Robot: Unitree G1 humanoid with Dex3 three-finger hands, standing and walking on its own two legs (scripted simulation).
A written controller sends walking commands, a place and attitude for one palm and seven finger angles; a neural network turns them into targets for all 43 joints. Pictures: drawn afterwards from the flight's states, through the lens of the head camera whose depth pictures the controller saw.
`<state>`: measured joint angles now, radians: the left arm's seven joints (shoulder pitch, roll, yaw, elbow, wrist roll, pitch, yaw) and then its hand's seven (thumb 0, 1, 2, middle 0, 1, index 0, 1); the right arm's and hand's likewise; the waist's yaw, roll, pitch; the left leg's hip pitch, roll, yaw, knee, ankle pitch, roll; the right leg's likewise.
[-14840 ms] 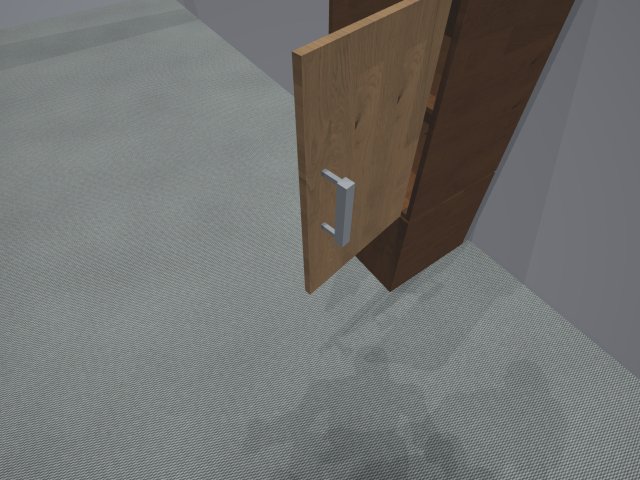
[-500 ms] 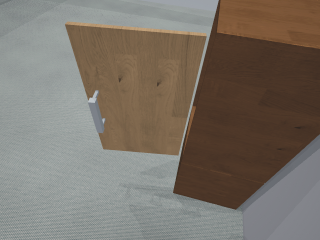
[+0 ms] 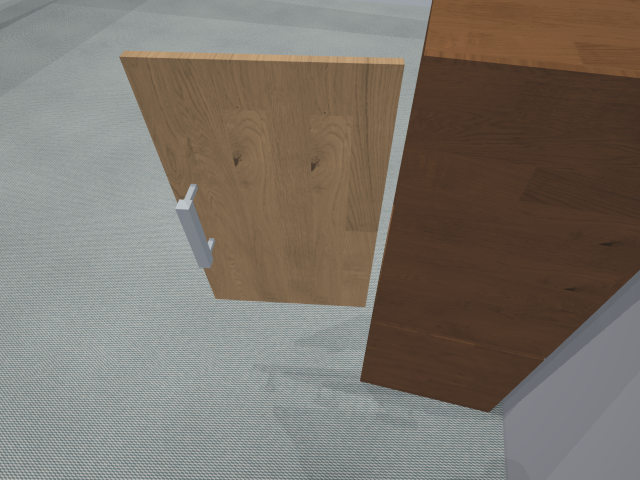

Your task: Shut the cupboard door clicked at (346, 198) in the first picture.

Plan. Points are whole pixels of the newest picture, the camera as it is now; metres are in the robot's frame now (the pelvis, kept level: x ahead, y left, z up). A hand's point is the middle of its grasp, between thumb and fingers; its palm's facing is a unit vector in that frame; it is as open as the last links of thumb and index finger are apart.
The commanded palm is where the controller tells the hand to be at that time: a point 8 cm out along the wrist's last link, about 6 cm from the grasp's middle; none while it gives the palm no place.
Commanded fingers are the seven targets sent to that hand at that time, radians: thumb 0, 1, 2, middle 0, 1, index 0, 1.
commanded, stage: look again from close up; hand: left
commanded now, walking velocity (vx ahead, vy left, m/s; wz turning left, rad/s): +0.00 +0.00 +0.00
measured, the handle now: (199, 227) +0.53 +0.25 -0.05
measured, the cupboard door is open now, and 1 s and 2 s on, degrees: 100 100 100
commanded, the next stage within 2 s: shuffle to correct the standing spot in 0.30 s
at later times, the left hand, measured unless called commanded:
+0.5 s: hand out of the picture +0.03 +0.19 -0.17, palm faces +0.01 -0.98 -0.20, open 7.3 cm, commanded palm none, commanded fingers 0.00 0.90 0.90 -0.20 -0.30 -0.20 -0.30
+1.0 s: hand out of the picture +0.12 +0.22 -0.17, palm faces +0.01 -0.97 -0.23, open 7.3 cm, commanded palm none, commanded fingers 0.00 0.90 0.90 -0.20 -0.30 -0.20 -0.30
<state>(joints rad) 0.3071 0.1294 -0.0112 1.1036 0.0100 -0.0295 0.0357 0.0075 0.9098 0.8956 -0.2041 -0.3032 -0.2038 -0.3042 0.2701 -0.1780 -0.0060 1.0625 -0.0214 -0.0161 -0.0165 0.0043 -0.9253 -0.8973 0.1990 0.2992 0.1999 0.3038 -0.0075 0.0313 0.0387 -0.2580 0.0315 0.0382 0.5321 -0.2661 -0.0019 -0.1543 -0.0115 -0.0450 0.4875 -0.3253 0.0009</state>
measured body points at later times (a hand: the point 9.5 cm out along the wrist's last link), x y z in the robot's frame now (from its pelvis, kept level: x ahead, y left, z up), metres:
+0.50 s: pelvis +0.01 +0.01 +0.00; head +0.03 +0.01 +0.45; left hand +0.03 +0.24 -0.16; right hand +0.04 -0.22 -0.15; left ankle +0.01 +0.12 -0.74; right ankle -0.04 -0.12 -0.74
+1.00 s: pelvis +0.07 +0.03 -0.01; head +0.12 +0.02 +0.44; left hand +0.12 +0.27 -0.15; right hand +0.06 -0.19 -0.17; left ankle +0.01 +0.12 -0.74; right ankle +0.06 -0.08 -0.74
